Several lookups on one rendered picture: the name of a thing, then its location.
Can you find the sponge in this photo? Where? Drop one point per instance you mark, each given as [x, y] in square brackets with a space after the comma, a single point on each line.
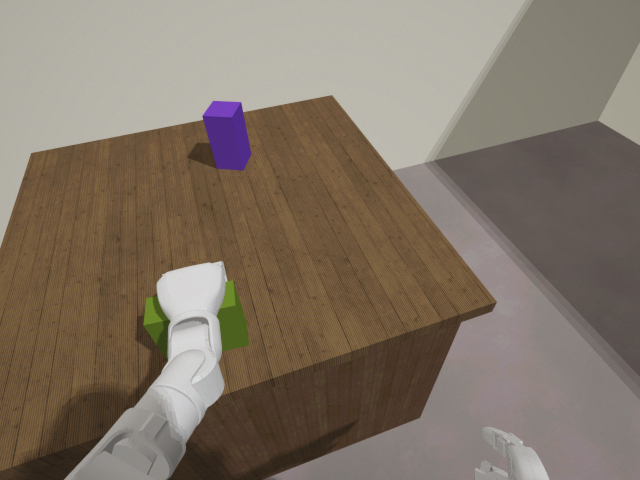
[233, 325]

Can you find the left robot forearm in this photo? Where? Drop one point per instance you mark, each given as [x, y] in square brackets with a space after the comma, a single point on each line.
[152, 436]

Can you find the table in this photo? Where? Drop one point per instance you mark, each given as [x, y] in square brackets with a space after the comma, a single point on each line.
[351, 294]

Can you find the robot right hand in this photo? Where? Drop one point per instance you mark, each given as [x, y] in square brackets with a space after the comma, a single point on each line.
[523, 463]

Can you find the robot left hand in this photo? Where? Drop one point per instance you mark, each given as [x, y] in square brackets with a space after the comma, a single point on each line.
[197, 287]

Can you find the robot left upper arm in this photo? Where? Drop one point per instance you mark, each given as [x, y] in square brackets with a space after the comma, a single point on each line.
[108, 467]

